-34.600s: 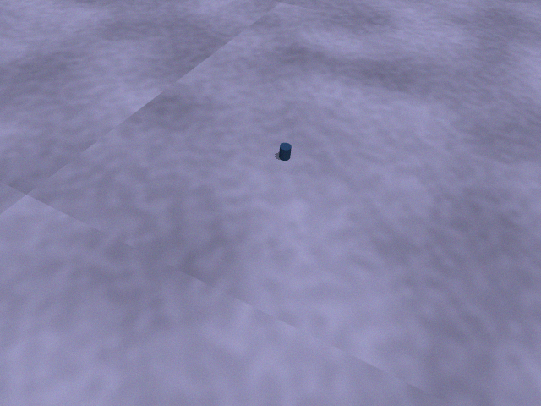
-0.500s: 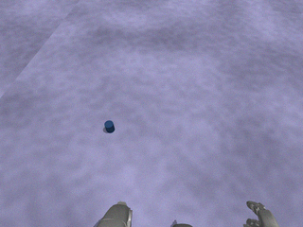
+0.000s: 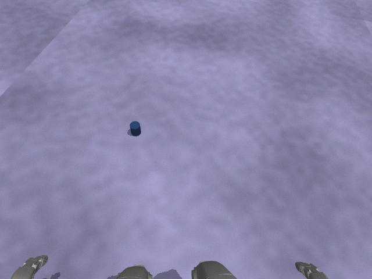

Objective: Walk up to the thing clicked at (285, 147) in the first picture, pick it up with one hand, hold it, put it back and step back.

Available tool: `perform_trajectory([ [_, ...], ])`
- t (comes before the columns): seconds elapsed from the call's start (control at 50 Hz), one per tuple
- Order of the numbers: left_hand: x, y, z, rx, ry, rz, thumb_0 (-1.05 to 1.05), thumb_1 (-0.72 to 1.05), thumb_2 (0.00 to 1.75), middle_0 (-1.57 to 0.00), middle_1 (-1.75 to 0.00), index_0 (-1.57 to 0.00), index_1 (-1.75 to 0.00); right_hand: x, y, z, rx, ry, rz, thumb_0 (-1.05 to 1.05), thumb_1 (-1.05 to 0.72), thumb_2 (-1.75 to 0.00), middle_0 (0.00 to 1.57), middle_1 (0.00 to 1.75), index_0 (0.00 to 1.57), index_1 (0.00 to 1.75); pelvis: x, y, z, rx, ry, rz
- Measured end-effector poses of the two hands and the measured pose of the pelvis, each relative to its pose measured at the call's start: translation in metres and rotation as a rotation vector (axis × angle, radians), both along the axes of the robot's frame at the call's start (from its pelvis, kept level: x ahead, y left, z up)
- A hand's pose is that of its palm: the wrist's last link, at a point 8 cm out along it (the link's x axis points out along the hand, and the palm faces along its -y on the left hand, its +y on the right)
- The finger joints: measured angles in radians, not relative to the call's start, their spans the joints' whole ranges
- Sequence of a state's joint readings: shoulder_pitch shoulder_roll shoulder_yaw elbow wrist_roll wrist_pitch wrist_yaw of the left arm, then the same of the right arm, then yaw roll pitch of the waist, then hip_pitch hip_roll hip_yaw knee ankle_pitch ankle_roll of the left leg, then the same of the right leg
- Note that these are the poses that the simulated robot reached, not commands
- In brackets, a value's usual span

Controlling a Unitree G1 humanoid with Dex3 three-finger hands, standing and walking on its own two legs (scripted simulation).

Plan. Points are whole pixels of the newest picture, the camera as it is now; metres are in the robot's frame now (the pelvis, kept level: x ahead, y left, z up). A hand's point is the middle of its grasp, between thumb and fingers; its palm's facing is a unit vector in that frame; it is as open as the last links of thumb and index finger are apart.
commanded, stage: step back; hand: left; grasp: from above
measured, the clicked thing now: (135, 128) +0.99 +0.26 -0.72
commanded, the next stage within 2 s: stand in 1.28 s
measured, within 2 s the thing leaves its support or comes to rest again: neither
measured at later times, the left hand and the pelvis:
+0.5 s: hand out of the picture -0.08 +0.28 -0.14, palm faces +0.06 -0.90 -0.43, open 7.4 cm; pelvis -0.13 -0.01 +0.00, yaw +3 degrees
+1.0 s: hand out of the picture -0.05 +0.27 -0.15, palm faces +0.05 -0.93 -0.36, open 7.4 cm; pelvis -0.10 +0.00 +0.00, yaw +3 degrees
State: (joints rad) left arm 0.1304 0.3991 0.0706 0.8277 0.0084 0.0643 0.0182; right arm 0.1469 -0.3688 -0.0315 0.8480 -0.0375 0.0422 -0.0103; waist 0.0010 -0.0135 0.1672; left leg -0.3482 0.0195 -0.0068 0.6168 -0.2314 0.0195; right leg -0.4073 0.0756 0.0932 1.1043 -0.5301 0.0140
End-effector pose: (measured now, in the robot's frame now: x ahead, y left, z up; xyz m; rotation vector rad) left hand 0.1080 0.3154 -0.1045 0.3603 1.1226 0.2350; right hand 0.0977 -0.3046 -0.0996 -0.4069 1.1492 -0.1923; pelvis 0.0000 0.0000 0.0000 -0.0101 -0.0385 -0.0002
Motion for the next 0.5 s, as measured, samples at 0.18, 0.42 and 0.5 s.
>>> perform_trajectory([
  [0.18,-0.107,-0.028,0.000,0.022,0.092,-0.011,0.01,0.90,0.89,-0.20,-0.30,-0.21,-0.30,-0.046,-0.029,-0.016,0.031,-0.066,-0.026,0.01,-0.90,-0.90,0.20,0.30,0.21,0.30,-0.071,-0.022,-0.007,0.013,-0.005,-0.038],
  [0.42,-0.185,-0.006,0.016,0.056,0.026,0.075,0.01,0.90,0.89,-0.20,-0.30,-0.21,-0.30,-0.151,-0.026,-0.025,0.035,0.111,0.009,0.01,-0.91,-0.90,0.20,0.30,0.20,0.30,-0.124,-0.017,-0.003,0.030,-0.001,0.063],
  [0.5,-0.203,0.002,0.009,0.034,0.056,0.092,0.01,0.90,0.89,-0.20,-0.30,-0.21,-0.30,-0.171,-0.015,-0.019,0.042,0.103,-0.006,0.01,-0.91,-0.90,0.20,0.30,0.20,0.30,-0.133,-0.011,-0.001,0.042,-0.010,0.062],
])
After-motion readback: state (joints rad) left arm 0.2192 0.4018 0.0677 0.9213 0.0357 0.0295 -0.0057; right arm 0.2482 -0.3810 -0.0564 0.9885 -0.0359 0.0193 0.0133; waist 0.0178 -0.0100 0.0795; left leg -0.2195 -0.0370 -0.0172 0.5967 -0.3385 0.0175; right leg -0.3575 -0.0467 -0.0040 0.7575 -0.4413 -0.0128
